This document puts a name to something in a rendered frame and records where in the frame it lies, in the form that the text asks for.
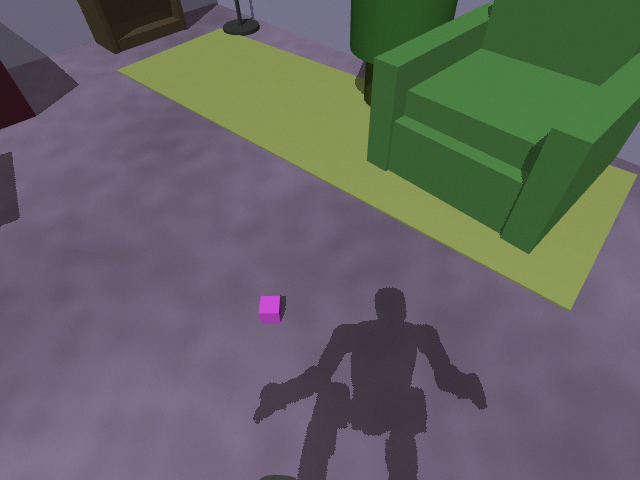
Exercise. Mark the potted plant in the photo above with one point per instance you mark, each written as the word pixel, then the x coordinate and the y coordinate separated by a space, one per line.
pixel 378 26

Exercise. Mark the bookshelf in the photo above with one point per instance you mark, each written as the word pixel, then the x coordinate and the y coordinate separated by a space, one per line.
pixel 119 25

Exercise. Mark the armchair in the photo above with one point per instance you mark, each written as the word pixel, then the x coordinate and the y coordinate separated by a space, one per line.
pixel 511 111

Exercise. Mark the cube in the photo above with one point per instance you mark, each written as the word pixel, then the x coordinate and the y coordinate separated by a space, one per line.
pixel 270 309

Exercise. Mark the floor lamp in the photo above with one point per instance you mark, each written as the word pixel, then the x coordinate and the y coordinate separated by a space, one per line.
pixel 240 26

